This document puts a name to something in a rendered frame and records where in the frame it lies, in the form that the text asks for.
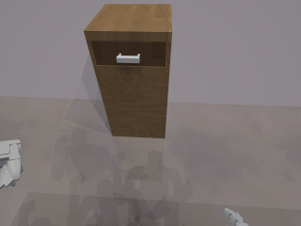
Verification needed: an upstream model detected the robot left hand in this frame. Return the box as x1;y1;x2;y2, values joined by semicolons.
0;139;24;189

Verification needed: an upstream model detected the drawer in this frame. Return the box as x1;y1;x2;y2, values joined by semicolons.
91;40;166;67

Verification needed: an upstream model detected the cabinet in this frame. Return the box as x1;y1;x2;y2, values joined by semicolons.
84;4;172;138

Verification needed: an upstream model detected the robot right hand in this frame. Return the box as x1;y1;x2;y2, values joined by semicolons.
223;208;248;226

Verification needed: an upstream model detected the handle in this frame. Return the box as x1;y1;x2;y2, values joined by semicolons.
116;53;140;63

